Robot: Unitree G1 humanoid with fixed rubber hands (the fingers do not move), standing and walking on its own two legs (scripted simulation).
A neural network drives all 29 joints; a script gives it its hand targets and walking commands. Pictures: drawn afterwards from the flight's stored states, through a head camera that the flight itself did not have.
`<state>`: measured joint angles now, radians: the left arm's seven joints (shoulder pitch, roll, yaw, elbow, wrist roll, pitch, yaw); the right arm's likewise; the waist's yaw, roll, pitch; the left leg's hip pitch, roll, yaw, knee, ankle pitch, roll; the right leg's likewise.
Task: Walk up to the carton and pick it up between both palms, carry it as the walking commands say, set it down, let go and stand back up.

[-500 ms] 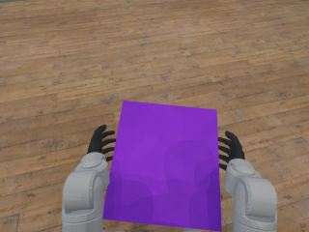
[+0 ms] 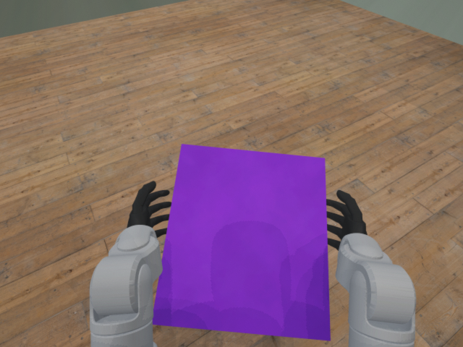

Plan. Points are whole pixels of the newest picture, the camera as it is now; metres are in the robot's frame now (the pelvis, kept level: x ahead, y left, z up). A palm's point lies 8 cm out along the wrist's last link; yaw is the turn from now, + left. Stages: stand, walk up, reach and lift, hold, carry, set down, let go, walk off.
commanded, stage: carry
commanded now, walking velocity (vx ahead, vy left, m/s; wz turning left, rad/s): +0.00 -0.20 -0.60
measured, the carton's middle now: (242, 239) +0.31 +0.01 +0.02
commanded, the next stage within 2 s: none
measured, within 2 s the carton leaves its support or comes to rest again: neither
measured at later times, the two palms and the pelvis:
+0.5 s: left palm (269, 238) +0.26 -0.03 +0.11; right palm out of the picture +0.17 -0.33 +0.12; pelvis -0.03 -0.12 +0.02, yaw -17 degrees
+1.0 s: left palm (452, 295) +0.19 -0.28 +0.08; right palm out of the picture +0.02 -0.53 +0.09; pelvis -0.10 -0.26 +0.00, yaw -35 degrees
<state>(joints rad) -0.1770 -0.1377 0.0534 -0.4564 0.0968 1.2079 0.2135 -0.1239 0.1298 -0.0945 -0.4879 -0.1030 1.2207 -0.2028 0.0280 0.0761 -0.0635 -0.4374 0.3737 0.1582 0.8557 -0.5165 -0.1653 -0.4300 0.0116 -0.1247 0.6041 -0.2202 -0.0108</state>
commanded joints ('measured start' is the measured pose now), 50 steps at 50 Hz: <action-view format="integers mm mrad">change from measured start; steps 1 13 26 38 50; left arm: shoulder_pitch -284 -323 -342 -331 -427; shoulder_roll -880 -965 -934 -986 -976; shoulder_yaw -589 -656 -692 -612 -697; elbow -50 -136 -112 -76 -139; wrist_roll -380 -374 -410 -398 -415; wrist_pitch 21 -14 18 -1 -1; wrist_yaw -257 -266 -256 -275 -257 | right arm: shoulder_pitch -415 -418 -389 -493 -417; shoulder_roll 907 983 897 1024 950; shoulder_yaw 714 713 627 742 663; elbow -88 -82 -123 -88 -76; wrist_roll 403 434 383 453 416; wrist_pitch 13 -36 -23 -3 -37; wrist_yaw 245 276 259 261 283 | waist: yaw -23 -23 -33 -31 -30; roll -377 -150 176 -317 198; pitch -320 -310 -217 -332 -177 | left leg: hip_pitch -340 -31 384 -197 224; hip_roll -190 -267 49 -206 182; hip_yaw -83 -105 -33 -124 -525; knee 429 33 -402 377 -539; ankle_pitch -251 22 868 -28 419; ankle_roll -8 84 189 24 300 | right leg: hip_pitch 486 201 -156 298 -281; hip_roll -287 -188 -28 -183 -29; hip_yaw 416 439 3 285 174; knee -89 -225 306 -99 586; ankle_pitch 817 184 -188 382 -254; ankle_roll -188 -175 88 -128 37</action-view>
